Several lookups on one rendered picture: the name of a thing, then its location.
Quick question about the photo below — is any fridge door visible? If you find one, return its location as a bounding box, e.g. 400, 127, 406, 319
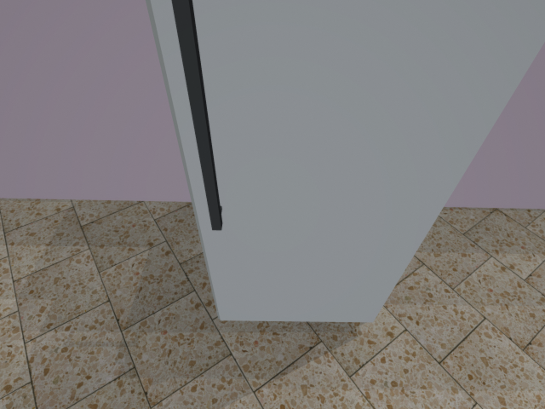
151, 0, 545, 322

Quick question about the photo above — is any handle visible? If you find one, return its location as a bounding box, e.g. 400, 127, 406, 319
172, 0, 222, 230

